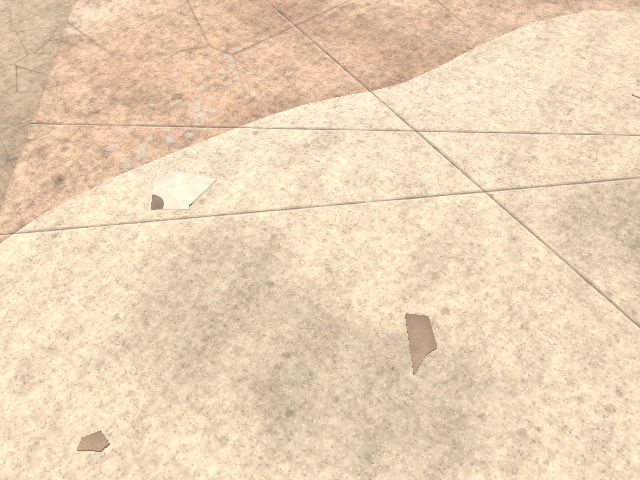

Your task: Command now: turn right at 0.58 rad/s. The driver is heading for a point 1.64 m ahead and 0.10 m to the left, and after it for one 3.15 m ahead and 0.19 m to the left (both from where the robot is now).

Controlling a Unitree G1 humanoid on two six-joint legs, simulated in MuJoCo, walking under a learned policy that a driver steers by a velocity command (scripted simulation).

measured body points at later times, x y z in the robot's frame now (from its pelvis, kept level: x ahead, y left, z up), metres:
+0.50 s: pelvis +0.00 +0.03 +0.01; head +0.02 +0.05 +0.45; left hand +0.17 +0.28 -0.13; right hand +0.03 -0.25 -0.10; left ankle +0.01 +0.13 -0.74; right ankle -0.06 -0.09 -0.68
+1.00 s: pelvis +0.08 -0.01 +0.00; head +0.11 -0.02 +0.44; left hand +0.17 +0.23 -0.14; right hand +0.13 -0.28 -0.14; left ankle +0.17 +0.07 -0.72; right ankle -0.02 -0.08 -0.74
